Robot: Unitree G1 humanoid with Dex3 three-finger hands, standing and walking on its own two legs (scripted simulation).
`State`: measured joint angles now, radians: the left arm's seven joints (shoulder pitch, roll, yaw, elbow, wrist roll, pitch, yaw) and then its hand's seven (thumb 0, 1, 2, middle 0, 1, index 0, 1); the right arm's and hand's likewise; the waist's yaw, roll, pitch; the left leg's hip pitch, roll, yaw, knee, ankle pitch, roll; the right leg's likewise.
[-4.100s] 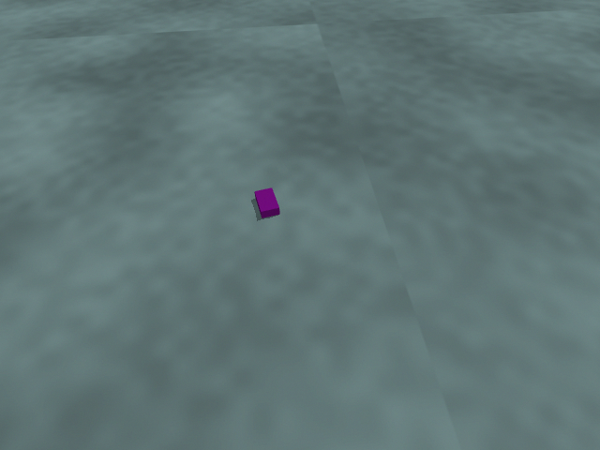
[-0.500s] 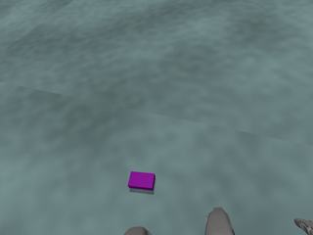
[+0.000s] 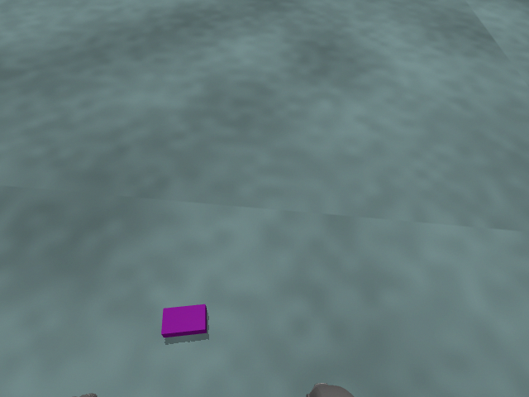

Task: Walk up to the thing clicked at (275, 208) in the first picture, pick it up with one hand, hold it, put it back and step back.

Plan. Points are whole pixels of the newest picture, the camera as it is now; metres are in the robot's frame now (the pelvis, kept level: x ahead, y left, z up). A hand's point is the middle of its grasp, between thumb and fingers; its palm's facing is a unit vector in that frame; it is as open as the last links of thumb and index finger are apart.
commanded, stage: walk up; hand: left
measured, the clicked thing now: (184, 320) +0.47 +0.27 -0.73
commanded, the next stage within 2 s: stand in 1.44 s
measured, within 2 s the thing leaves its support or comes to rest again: neither
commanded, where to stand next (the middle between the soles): +0.10 -0.02 m, yaw +3 degrees
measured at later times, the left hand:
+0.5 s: hand out of the picture +0.12 +0.24 -0.13, palm faces -0.01 -0.93 -0.37, open 7.4 cm
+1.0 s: hand out of the picture +0.14 +0.23 -0.13, palm faces +0.02 -0.95 -0.31, open 7.4 cm
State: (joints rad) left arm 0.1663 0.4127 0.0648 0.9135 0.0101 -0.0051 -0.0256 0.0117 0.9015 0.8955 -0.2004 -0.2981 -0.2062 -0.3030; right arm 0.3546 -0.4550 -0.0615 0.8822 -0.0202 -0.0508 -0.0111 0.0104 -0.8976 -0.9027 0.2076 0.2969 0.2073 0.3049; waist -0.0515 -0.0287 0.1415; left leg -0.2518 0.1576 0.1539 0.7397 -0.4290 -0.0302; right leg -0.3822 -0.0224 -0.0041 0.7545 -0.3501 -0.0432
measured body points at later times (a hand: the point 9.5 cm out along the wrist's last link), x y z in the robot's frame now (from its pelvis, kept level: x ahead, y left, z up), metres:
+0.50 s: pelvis +0.03 -0.02 +0.01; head +0.05 -0.04 +0.46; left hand +0.12 +0.28 -0.11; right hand +0.09 -0.32 -0.13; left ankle +0.04 +0.13 -0.72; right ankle +0.05 -0.14 -0.72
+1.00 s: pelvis +0.04 -0.01 +0.03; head +0.06 -0.01 +0.48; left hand +0.14 +0.28 -0.10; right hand +0.14 -0.32 -0.10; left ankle +0.04 +0.13 -0.72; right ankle +0.05 -0.14 -0.72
